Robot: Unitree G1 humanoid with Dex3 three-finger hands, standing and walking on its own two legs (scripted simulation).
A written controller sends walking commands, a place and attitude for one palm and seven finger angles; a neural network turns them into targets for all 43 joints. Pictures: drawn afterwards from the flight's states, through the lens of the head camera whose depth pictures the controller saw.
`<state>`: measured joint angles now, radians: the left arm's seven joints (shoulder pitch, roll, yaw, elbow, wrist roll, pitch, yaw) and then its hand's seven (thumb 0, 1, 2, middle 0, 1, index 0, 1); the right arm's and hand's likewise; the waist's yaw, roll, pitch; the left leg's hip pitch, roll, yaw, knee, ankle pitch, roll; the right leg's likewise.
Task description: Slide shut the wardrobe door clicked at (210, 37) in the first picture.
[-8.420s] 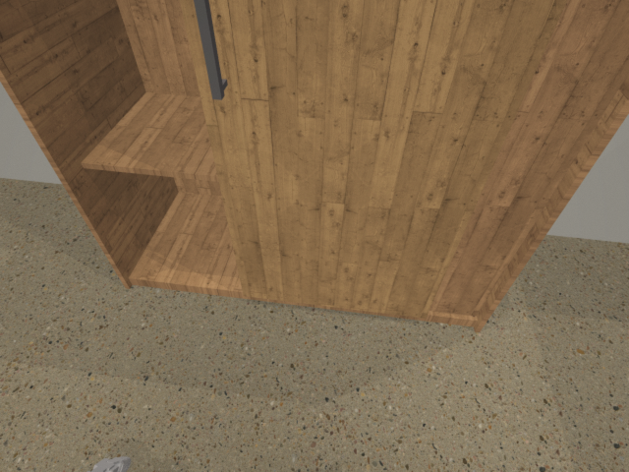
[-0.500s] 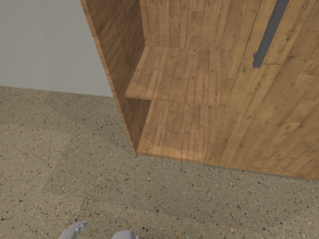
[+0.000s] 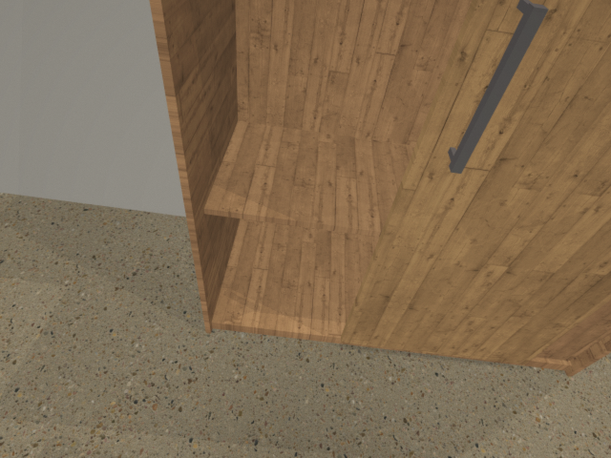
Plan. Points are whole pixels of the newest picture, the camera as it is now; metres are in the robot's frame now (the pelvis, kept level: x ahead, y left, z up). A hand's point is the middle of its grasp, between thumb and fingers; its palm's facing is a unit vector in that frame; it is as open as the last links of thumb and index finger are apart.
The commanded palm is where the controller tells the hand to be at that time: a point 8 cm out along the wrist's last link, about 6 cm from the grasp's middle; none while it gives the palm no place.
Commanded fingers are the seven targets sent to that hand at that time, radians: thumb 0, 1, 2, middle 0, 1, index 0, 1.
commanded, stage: take the last steps up to it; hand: right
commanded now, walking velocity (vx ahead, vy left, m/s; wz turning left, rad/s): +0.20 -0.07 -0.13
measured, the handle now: (486, 95) +0.62 -0.23 +0.22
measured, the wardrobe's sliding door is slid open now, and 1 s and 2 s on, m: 0.46 0.46 0.46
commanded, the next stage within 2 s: come to a stop and stand still in 0.36 s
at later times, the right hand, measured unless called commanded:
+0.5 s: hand out of the picture -0.04 -0.21 -0.19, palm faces +0.20 +0.97 -0.14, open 7.3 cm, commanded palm none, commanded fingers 0.00 -0.90 -0.90 0.20 0.30 0.20 0.30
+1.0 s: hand out of the picture +0.18 -0.26 -0.17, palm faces +0.04 +0.97 -0.25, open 7.3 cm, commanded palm none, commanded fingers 0.00 -0.90 -0.90 0.20 0.30 0.20 0.30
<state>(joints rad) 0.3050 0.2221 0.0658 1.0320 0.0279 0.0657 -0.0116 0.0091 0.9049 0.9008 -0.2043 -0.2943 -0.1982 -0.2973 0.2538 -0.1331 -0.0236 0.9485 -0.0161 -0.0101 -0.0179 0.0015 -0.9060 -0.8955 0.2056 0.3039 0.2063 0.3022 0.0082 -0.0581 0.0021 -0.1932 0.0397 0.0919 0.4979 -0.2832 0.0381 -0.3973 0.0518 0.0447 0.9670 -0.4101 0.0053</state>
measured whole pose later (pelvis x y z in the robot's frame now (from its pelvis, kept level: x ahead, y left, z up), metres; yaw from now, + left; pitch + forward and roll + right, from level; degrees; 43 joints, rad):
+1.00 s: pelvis +0.11 -0.05 +0.00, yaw -2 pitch +1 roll +0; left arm 0.28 0.16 0.05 1.07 0.03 0.02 0.03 0.00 0.91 0.90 -0.21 -0.29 -0.20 -0.30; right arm 0.17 -0.21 -0.06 0.99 -0.02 0.05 -0.02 0.00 -0.91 -0.90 0.20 0.30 0.20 0.30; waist 0.04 0.00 0.06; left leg -0.31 0.05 0.02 0.69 -0.36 -0.04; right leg -0.22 -0.06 -0.12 0.48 -0.27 0.00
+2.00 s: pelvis +0.09 -0.04 -0.01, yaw -2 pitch -2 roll +0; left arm 0.32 0.15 -0.01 1.08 0.02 -0.01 0.02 0.02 0.93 0.90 -0.20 -0.29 -0.20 -0.30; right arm 0.33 -0.13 0.00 1.11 -0.02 -0.01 -0.04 0.00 -0.91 -0.90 0.20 0.30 0.20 0.30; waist -0.01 0.00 -0.02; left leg -0.22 0.03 0.04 0.51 -0.27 -0.01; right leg -0.21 0.01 -0.05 0.51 -0.28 -0.03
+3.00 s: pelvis +0.13 -0.04 +0.00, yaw +0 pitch +0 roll +0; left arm 0.29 0.13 -0.01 1.14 0.01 -0.02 0.03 0.01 0.91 0.90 -0.20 -0.29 -0.20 -0.30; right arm 0.30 -0.13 0.00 1.12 -0.02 -0.01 -0.04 0.00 -0.91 -0.90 0.20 0.30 0.20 0.30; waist -0.01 0.02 0.02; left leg -0.18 0.03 0.01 0.50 -0.31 -0.01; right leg -0.15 0.01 -0.07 0.48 -0.32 -0.03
